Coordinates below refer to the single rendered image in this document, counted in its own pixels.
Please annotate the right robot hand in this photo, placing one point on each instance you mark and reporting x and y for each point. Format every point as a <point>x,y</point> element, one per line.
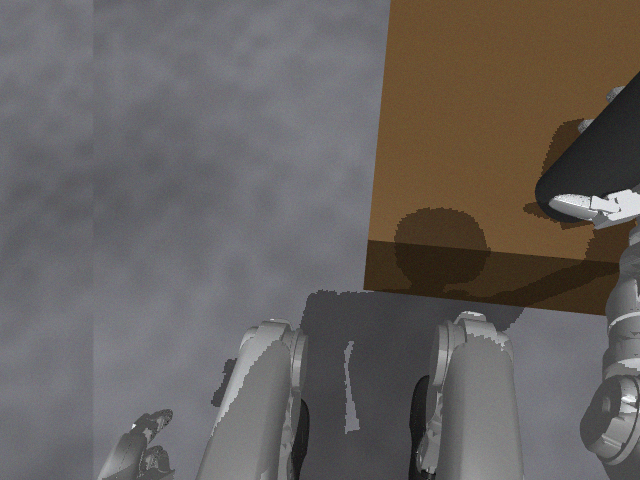
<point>613,209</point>

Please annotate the right robot foot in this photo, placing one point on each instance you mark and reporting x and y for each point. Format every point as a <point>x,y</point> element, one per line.
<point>417,426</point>

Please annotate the left robot hand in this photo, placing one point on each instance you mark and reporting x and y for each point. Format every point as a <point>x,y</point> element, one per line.
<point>130,460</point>

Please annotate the left robot foot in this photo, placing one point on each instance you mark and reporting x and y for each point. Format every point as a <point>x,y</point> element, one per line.
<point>299,449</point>

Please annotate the bottle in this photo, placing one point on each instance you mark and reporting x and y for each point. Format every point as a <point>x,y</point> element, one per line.
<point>603,160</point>

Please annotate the right robot arm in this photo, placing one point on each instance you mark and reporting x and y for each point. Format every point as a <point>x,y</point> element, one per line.
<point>610,427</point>

